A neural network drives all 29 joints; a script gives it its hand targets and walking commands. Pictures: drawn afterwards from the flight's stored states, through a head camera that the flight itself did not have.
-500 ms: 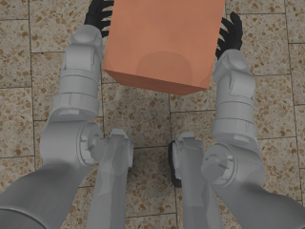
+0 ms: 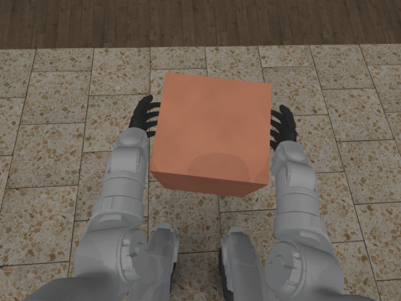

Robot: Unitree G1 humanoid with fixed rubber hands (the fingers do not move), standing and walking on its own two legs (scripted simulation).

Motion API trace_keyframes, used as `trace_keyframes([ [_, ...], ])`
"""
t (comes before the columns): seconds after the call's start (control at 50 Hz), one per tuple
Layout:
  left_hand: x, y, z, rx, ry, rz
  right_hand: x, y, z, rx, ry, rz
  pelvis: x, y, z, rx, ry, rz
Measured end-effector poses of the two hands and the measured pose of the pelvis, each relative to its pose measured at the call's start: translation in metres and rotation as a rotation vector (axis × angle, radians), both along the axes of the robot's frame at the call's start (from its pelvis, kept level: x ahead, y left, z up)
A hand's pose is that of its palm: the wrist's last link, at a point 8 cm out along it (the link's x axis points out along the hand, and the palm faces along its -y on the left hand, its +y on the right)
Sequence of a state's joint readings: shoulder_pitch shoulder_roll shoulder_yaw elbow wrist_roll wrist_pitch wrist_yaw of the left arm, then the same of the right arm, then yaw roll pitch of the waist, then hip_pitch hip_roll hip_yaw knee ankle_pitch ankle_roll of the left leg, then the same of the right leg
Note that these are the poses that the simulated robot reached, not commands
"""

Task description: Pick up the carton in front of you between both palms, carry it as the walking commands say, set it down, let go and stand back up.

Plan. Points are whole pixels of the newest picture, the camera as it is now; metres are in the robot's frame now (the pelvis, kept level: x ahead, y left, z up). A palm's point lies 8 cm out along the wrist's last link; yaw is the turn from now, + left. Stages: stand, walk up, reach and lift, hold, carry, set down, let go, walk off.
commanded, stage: reach and lift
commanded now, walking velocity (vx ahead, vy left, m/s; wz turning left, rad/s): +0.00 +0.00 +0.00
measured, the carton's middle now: (209, 144) +0.43 -0.01 -0.10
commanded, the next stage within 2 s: hold in 1.66 s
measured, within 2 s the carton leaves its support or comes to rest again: neither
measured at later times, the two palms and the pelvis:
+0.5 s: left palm (115, 127) +0.37 +0.14 +0.11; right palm (328, 132) +0.37 -0.16 +0.12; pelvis +0.04 -0.01 +0.12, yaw +1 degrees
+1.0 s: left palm (98, 127) +0.34 +0.14 +0.17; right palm (356, 127) +0.35 -0.16 +0.18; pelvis +0.04 -0.01 +0.15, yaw +1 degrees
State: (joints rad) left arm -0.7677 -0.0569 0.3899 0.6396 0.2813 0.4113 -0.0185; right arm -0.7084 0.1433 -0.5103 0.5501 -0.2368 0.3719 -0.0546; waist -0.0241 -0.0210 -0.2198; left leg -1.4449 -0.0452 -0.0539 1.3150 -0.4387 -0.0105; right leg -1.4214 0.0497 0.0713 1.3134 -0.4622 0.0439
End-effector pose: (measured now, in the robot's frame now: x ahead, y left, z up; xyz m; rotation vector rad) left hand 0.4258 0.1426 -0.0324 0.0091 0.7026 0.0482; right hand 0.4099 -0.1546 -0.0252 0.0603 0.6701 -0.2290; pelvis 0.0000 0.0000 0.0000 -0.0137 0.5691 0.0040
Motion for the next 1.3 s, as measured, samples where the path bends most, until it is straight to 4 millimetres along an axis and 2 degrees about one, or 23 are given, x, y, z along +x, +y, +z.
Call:
trace_keyframes([
  [0.42,-0.052,-0.002,0.125,-0.002,-0.002,0.059,-0.035,-0.003,0.124,0.0,-0.002,0.054,0.037,-0.011,0.106,0.016,-0.308,0.001],
  [0.54,-0.065,-0.002,0.158,0.005,-0.016,0.074,-0.043,-0.003,0.158,-0.018,-0.014,0.087,0.047,-0.012,0.128,0.016,-0.418,0.005],
  [0.68,-0.078,-0.003,0.193,0.026,-0.036,0.072,-0.051,-0.004,0.193,-0.038,-0.032,0.116,0.053,-0.013,0.143,0.017,-0.541,0.007],
  [0.76,-0.083,-0.003,0.202,0.033,-0.022,0.07,-0.056,-0.003,0.201,-0.044,-0.017,0.124,0.052,-0.013,0.147,0.018,-0.593,0.008],
  [1.0,-0.087,-0.002,0.202,0.029,-0.009,0.071,-0.061,-0.002,0.201,-0.039,-0.005,0.116,0.042,-0.012,0.146,0.018,-0.64,0.01],
  [1.3,-0.08,0.0,0.211,0.045,-0.013,0.061,-0.054,-0.001,0.209,-0.057,-0.007,0.128,0.053,-0.01,0.15,0.019,-0.651,0.008],
])
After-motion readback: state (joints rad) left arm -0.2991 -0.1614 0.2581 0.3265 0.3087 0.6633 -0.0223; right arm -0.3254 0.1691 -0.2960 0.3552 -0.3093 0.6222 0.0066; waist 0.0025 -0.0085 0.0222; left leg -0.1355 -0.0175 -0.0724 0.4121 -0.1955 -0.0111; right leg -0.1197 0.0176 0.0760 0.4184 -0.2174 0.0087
